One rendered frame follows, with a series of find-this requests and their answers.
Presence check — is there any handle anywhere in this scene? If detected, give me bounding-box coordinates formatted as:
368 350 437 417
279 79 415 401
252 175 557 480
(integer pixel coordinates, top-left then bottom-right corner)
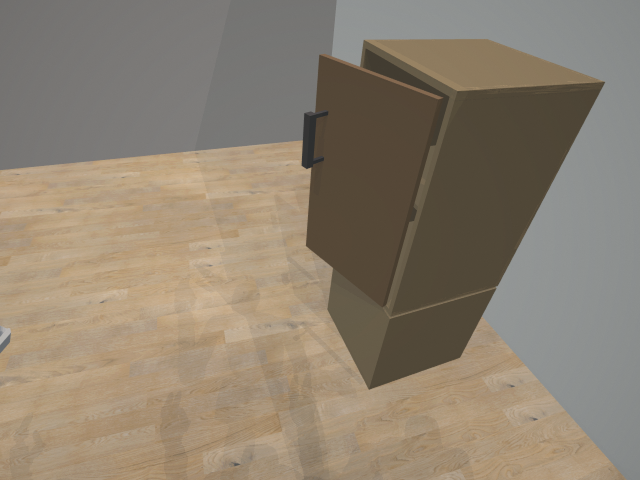
302 110 328 169

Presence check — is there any cupboard door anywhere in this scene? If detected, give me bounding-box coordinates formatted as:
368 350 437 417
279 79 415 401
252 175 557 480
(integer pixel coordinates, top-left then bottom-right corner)
306 54 444 307

